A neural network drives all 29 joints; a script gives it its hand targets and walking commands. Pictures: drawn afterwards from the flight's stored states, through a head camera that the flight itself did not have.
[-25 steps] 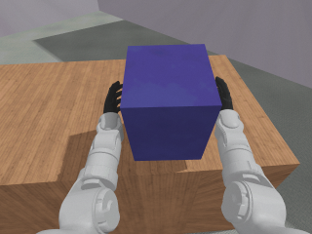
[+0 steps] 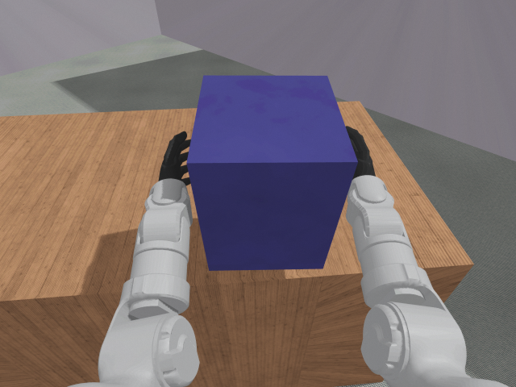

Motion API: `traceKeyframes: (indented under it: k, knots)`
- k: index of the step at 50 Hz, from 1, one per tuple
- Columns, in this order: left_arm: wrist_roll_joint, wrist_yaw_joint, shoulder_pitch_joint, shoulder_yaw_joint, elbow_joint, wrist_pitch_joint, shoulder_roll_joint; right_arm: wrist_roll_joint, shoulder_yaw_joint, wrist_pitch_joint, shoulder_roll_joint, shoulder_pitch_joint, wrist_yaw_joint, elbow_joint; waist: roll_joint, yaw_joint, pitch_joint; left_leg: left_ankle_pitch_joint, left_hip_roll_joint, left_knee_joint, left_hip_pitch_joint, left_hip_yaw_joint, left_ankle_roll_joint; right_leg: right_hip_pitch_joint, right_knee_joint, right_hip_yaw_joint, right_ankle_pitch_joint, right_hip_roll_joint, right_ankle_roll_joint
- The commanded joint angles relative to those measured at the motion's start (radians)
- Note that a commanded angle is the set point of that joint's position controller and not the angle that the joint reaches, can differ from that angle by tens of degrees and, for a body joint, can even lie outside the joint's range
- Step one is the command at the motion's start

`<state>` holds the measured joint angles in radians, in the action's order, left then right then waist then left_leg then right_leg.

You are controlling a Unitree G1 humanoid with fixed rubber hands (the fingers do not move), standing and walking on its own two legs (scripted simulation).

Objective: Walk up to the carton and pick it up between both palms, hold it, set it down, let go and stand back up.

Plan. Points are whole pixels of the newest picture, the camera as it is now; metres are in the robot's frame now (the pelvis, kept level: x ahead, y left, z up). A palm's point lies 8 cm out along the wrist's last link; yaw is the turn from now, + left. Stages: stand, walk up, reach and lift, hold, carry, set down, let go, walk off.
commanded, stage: reach and lift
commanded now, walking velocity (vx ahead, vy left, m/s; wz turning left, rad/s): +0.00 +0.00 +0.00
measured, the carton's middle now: (266, 176) +0.44 -0.02 +0.14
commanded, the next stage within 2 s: hold in 2.00 s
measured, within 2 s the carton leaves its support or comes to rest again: neither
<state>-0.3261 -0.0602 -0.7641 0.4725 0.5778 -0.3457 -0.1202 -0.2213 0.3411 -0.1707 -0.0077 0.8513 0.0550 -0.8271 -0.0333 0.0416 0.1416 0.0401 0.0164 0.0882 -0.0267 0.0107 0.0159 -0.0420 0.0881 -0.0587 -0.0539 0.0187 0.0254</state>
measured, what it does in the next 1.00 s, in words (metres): stands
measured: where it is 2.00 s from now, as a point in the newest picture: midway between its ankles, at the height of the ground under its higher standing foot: outside the picture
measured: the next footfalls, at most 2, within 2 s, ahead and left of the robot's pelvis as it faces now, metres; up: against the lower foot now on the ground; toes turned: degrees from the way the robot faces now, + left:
none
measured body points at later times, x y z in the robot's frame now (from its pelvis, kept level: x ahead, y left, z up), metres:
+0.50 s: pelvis -0.01 +0.00 +0.00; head -0.04 -0.01 +0.45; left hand +0.40 +0.14 +0.19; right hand +0.40 -0.16 +0.19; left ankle -0.01 +0.11 -0.76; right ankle +0.00 -0.10 -0.76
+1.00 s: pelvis -0.02 +0.00 +0.00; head -0.06 +0.05 +0.44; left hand +0.36 +0.16 +0.22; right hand +0.37 -0.13 +0.23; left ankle -0.01 +0.11 -0.76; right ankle +0.00 -0.10 -0.76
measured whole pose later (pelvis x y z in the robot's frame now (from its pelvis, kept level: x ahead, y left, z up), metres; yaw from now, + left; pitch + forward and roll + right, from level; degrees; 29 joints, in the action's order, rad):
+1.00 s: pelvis -0.02 +0.00 +0.00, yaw +3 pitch -6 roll -1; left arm -0.35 0.04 -0.73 0.25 0.03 -0.89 0.01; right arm 0.25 0.07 -0.49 0.03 0.78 0.26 -0.42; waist 0.10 0.14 -0.01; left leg -0.15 0.01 -0.30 -0.04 0.06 0.00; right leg 0.03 -0.15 -0.11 0.08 0.02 0.02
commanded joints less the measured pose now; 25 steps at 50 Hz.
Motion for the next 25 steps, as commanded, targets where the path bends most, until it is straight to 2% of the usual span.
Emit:
traceKeyframes:
  k: [1,7,9,12,13,17,20,21,24,25]
  knots:
    - [0.071,0.116,-0.701,-0.312,-0.136,0.062,-0.378,0.05,-0.276,0.029,-0.443,0.619,-0.111,0.128,0.044,-0.001,0.421,0.179,0.004,-0.028,0.013,0.009,0.012,0.278,-0.099,0.053,-0.256,0.001,-0.016]
    - [0.101,0.104,-0.741,-0.36,-0.19,0.026,-0.394,0.085,-0.31,-0.008,-0.463,0.648,-0.099,0.164,0.028,-0.008,0.494,0.195,-0.003,-0.057,0.057,0.012,0.016,0.217,-0.102,0.057,-0.198,-0.003,-0.014]
    - [0.108,0.102,-0.734,-0.369,-0.203,0.009,-0.393,0.113,-0.336,-0.013,-0.466,0.661,-0.095,0.189,0.03,-0.017,0.5,0.23,-0.004,-0.072,0.07,0.013,0.011,0.232,-0.105,0.057,-0.21,-0.002,-0.007]
    - [0.129,0.095,-0.736,-0.407,-0.251,-0.02,-0.401,0.148,-0.367,-0.027,-0.455,0.663,-0.08,0.215,0.023,-0.002,0.537,0.27,-0.001,-0.097,0.105,0.013,0.0,0.238,-0.115,0.064,-0.238,-0.002,-0.004]
    - [0.137,0.095,-0.726,-0.415,-0.255,-0.036,-0.4,0.164,-0.382,-0.032,-0.457,0.677,-0.073,0.246,0.014,-0.01,0.538,0.276,-0.001,-0.104,0.11,0.012,0.004,0.243,-0.119,0.063,-0.24,-0.001,-0.01]
    - [0.168,0.093,-0.725,-0.45,-0.297,-0.089,-0.405,0.217,-0.431,-0.07,-0.464,0.697,-0.053,0.313,0.033,-0.013,0.509,0.265,-0.002,-0.121,0.094,0.02,0.006,0.238,-0.138,0.066,-0.218,-0.001,-0.015]
    - [0.192,0.09,-0.709,-0.466,-0.327,-0.132,-0.402,0.276,-0.485,-0.099,-0.469,0.693,-0.028,0.346,0.05,-0.01,0.491,0.282,-0.001,-0.137,0.114,0.027,0.01,0.25,-0.148,0.075,-0.256,-0.001,-0.02]
    - [0.191,0.09,-0.692,-0.476,-0.343,-0.145,-0.405,0.299,-0.499,-0.106,-0.468,0.696,-0.018,0.377,0.031,-0.015,0.499,0.288,-0.002,-0.138,0.109,0.019,0.003,0.275,-0.155,0.078,-0.277,-0.006,-0.015]
    - [0.217,0.094,-0.678,-0.495,-0.41,-0.196,-0.397,0.364,-0.553,-0.144,-0.466,0.677,0.016,0.425,0.035,-0.008,0.474,0.29,0.003,-0.143,0.097,0.019,-0.001,0.313,-0.165,0.087,-0.303,-0.008,-0.028]
    - [0.23,0.098,-0.672,-0.516,-0.426,-0.217,-0.403,0.381,-0.559,-0.159,-0.462,0.686,0.028,0.456,0.033,0.003,0.463,0.291,0.003,-0.149,0.101,0.02,-0.007,0.316,-0.168,0.088,-0.303,-0.006,-0.025]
